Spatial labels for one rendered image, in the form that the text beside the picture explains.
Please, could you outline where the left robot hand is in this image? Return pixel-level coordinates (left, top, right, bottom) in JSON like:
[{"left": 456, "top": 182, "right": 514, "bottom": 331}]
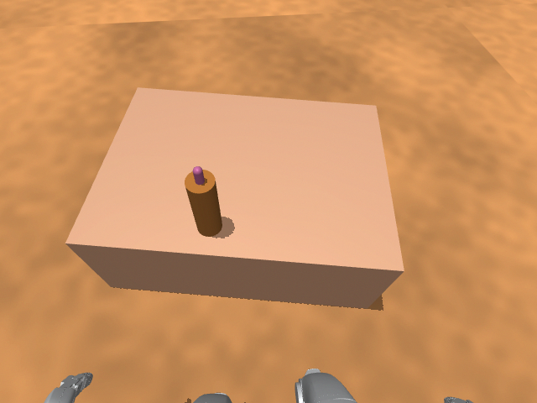
[{"left": 44, "top": 373, "right": 93, "bottom": 403}]

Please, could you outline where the bottle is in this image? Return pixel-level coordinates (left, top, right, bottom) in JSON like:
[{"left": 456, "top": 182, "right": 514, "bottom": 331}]
[{"left": 185, "top": 166, "right": 222, "bottom": 237}]

